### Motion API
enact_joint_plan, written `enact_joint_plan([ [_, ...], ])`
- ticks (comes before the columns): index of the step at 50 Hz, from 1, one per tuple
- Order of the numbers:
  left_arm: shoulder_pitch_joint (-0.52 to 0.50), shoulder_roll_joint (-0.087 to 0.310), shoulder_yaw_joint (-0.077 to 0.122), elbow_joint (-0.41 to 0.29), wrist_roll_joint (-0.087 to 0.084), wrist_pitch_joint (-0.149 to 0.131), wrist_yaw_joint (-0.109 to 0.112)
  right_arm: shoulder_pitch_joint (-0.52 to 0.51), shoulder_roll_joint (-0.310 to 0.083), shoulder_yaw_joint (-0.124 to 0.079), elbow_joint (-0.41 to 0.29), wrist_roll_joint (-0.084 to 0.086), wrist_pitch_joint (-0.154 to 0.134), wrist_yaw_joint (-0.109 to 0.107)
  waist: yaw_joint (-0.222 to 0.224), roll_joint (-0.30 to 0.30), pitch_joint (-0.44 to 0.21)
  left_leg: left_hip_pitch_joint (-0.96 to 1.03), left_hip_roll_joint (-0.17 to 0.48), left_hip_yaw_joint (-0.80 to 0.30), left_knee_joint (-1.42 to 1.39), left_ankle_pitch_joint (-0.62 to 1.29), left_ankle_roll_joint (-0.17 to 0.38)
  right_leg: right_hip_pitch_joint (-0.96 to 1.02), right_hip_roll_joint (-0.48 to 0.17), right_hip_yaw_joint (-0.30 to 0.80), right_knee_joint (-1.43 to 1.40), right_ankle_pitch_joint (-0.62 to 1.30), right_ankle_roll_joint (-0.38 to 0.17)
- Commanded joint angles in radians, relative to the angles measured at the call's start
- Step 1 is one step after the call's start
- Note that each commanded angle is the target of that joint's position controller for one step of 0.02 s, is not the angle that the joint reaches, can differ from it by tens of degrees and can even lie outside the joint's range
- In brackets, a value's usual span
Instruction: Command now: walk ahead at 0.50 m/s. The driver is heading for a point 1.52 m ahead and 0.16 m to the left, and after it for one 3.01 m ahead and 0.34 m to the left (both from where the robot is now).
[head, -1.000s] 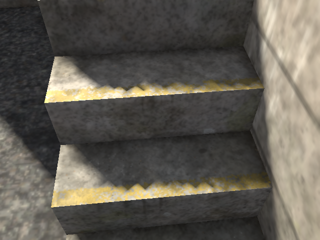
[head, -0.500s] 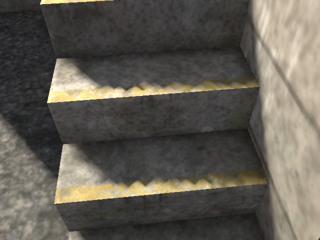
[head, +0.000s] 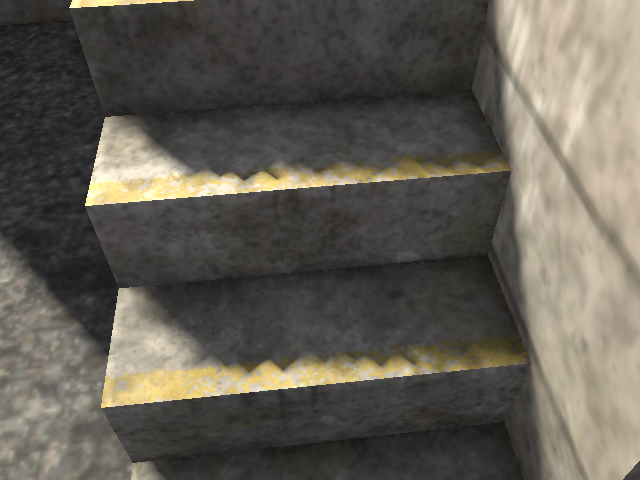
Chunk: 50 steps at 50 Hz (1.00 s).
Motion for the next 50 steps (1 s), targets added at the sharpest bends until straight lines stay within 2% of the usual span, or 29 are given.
enact_joint_plan([
  [1,-0.032,0.099,0.013,-0.046,0.0,-0.009,0.001,-0.056,-0.099,-0.015,-0.054,0.002,-0.012,-0.002,0.0,-0.018,-0.058,0.071,0.108,-0.093,0.007,0.205,0.034,-0.036,-0.167,0.092,0.002,0.362,0.008],
  [12,-0.053,0.108,0.009,-0.047,0.0,-0.009,-0.001,-0.067,-0.104,-0.013,-0.054,0.002,-0.011,0.0,0.0,-0.016,-0.059,0.072,0.112,-0.096,0.0,0.207,0.029,-0.035,-0.168,0.096,-0.003,0.361,0.008],
  [13,-0.043,0.105,0.007,-0.04,-0.003,-0.01,-0.003,-0.069,-0.108,-0.014,-0.059,-0.006,-0.008,0.005,-0.006,-0.022,-0.061,0.077,0.116,-0.093,0.008,0.226,0.026,-0.039,-0.168,0.097,-0.004,0.358,0.007],
  [16,-0.049,0.109,0.007,-0.042,-0.002,-0.01,-0.003,-0.066,-0.109,-0.014,-0.058,-0.004,-0.006,0.008,-0.009,-0.017,-0.063,0.074,0.116,-0.093,0.008,0.224,0.024,-0.039,-0.168,0.097,-0.006,0.35,0.006],
  [42,-0.053,0.121,0.006,-0.055,-0.003,-0.008,-0.005,-0.061,-0.119,-0.011,-0.056,-0.005,-0.005,0.007,-0.01,-0.015,-0.057,0.065,0.117,-0.088,0.004,0.204,0.013,-0.044,-0.162,0.106,-0.012,0.336,0.008],
  [43,-0.04,0.128,0.01,-0.05,-0.007,-0.007,-0.002,-0.054,-0.12,-0.013,-0.052,-0.005,-0.006,0.006,-0.008,-0.015,-0.06,0.064,0.111,-0.094,0.001,0.185,0.012,-0.044,-0.157,0.111,-0.018,0.291,0.009],
  [45,-0.054,0.118,0.006,-0.056,-0.002,-0.008,-0.004,-0.067,-0.118,-0.012,-0.058,-0.005,-0.005,0.007,-0.01,-0.011,-0.042,0.063,0.118,-0.088,0.001,0.201,0.011,-0.056,-0.162,0.109,-0.019,0.318,0.007],
  [47,-0.04,0.129,0.011,-0.051,-0.007,-0.007,-0.002,-0.052,-0.119,-0.014,-0.052,-0.005,-0.006,0.005,-0.009,-0.016,-0.059,0.063,0.111,-0.094,0.002,0.188,0.012,-0.043,-0.157,0.112,-0.017,0.304,0.009],
  [49,-0.052,0.121,0.007,-0.057,-0.002,-0.009,-0.005,-0.059,-0.118,-0.012,-0.057,-0.005,-0.005,0.007,-0.012,-0.015,-0.058,0.064,0.117,-0.087,0.006,0.207,0.012,-0.042,-0.162,0.108,-0.011,0.351,0.007],
  [50,-0.039,0.129,0.012,-0.052,-0.007,-0.008,-0.002,-0.051,-0.12,-0.014,-0.052,-0.005,-0.006,0.005,-0.009,-0.015,-0.063,0.064,0.111,-0.093,0.004,0.19,0.012,-0.039,-0.157,0.112,-0.015,0.314,0.009],
])
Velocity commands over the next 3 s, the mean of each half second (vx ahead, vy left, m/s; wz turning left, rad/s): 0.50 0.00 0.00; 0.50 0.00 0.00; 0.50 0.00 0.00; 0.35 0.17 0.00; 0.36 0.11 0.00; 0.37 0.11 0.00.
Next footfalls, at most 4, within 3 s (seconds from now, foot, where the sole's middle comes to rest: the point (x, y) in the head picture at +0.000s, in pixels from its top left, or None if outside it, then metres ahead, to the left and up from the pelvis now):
2.00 left None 0.08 0.23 -0.79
2.26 right None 0.03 0.02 -0.79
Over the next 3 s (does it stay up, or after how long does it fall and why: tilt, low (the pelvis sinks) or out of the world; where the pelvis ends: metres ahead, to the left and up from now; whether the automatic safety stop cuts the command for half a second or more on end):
stays up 0.05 0.16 0.00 its command is cut before an obstacle after 1.6 s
